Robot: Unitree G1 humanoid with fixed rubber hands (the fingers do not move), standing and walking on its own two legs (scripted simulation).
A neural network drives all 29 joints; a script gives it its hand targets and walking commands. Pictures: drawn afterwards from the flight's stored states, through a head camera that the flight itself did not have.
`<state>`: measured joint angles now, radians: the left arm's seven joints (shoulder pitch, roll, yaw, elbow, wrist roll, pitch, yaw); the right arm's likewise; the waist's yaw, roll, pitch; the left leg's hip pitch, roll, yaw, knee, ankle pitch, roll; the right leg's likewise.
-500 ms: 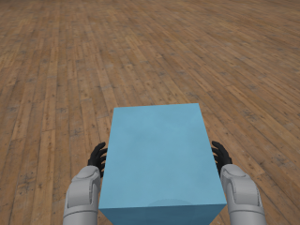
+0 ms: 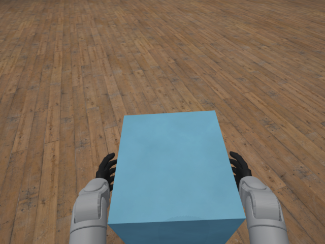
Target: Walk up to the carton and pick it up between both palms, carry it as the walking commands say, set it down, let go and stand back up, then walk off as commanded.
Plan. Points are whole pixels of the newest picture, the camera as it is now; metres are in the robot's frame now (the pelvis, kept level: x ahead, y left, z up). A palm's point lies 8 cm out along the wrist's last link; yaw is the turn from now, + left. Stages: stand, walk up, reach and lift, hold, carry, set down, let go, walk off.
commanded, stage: hold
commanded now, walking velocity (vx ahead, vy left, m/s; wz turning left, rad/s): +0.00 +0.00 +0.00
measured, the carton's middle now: (173, 184) +0.30 +0.00 -0.03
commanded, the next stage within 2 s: carry in 0.08 s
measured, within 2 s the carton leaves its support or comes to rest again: neither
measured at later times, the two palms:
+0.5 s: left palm (143, 140) +0.39 +0.08 +0.06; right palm (270, 157) +0.33 -0.25 +0.06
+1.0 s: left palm (179, 86) +0.68 -0.04 +0.05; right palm (274, 106) +0.55 -0.35 +0.05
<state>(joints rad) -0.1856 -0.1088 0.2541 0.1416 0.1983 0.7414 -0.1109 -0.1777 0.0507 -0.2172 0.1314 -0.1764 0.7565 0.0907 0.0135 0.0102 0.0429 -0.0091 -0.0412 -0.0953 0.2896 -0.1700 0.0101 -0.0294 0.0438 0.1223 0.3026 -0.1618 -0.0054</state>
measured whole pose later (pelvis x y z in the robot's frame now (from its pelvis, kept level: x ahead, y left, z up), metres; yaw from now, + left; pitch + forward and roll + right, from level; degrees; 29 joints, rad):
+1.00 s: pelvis +0.38 -0.09 -0.02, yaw -28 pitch +5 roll +0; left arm -0.03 -0.13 0.21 -0.47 0.02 1.16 0.02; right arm -0.08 0.10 -0.16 -0.42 -0.02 1.16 -0.04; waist 0.05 0.00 -0.06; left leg -0.52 0.08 0.16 0.45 -0.07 -0.02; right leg -0.03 0.01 0.03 0.41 -0.43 -0.02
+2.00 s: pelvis +0.85 -0.41 +0.00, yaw -65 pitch +5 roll -3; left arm -0.06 -0.13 0.18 -0.42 0.04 1.17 0.01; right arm -0.04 0.08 -0.17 -0.41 -0.02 1.15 -0.03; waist -0.04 0.02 -0.10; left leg -0.04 0.12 0.37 0.29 -0.33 -0.01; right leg -0.57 -0.05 -0.12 0.92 -0.23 -0.04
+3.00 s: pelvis +1.06 -0.95 -0.02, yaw -92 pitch +5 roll -2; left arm -0.10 -0.13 0.16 -0.37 0.07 1.15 0.01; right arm -0.08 0.04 -0.18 -0.39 -0.01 1.17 -0.03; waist -0.03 0.05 -0.05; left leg -0.27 0.13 0.16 0.88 -0.51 -0.07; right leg -0.35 0.01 -0.19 0.46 -0.19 -0.06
